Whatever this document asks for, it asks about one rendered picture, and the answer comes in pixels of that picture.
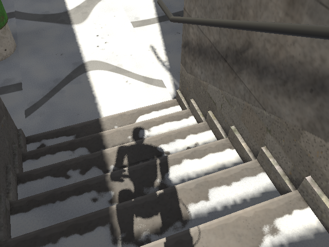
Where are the stairs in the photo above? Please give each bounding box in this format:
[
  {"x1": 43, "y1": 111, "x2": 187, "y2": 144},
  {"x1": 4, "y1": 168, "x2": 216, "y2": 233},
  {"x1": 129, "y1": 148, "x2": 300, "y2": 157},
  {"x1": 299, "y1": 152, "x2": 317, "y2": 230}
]
[{"x1": 0, "y1": 99, "x2": 329, "y2": 247}]

